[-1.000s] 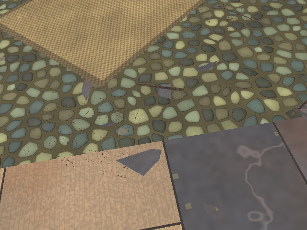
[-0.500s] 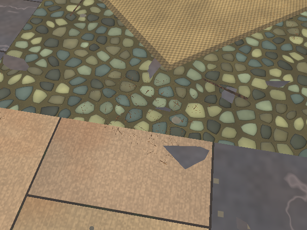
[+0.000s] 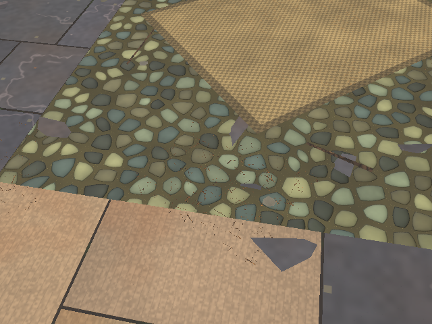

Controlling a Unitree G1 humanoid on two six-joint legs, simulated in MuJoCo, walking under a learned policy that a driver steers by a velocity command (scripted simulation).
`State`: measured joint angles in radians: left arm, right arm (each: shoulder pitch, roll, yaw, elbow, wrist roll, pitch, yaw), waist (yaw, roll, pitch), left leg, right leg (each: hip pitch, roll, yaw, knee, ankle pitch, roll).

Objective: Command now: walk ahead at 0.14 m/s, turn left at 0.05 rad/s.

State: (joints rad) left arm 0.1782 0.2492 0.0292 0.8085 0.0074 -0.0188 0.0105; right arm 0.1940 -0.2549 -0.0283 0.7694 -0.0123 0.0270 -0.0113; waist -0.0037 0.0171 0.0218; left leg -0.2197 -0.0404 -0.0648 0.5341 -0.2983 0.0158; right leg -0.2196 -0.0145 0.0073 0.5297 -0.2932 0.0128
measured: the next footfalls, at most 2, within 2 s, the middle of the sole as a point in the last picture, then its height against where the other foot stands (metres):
right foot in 0.60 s outside the picture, level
left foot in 1.10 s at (208, 273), level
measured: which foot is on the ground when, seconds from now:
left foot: down 0.00-0.60, up 0.62-1.00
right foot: down 0.00-0.18, up 0.20-0.58, down 0.60-1.00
